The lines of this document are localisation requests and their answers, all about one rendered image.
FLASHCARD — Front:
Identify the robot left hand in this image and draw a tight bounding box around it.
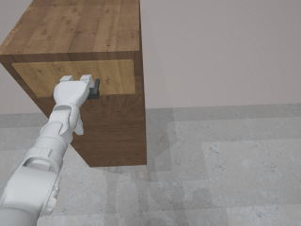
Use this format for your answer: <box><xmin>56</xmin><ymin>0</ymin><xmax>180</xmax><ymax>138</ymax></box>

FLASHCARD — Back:
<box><xmin>54</xmin><ymin>74</ymin><xmax>95</xmax><ymax>136</ymax></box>

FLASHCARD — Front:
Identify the handle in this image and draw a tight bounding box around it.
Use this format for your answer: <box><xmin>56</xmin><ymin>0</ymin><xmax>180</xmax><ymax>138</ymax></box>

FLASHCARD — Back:
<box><xmin>52</xmin><ymin>78</ymin><xmax>100</xmax><ymax>100</ymax></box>

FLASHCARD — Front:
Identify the cabinet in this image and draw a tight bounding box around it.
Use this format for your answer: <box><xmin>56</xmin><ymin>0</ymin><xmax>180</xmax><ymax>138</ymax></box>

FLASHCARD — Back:
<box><xmin>0</xmin><ymin>0</ymin><xmax>148</xmax><ymax>168</ymax></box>

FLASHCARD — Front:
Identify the drawer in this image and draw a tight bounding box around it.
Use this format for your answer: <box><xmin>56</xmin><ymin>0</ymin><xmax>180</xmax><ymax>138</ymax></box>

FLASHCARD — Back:
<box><xmin>11</xmin><ymin>59</ymin><xmax>135</xmax><ymax>97</ymax></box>

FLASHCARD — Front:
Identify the robot left forearm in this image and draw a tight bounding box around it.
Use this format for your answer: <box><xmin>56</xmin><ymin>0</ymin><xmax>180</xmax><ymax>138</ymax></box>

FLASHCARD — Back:
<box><xmin>0</xmin><ymin>102</ymin><xmax>80</xmax><ymax>206</ymax></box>

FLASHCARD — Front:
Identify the robot left upper arm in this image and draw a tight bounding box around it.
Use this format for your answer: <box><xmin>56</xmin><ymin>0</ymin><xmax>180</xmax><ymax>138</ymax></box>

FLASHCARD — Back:
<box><xmin>0</xmin><ymin>166</ymin><xmax>62</xmax><ymax>226</ymax></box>

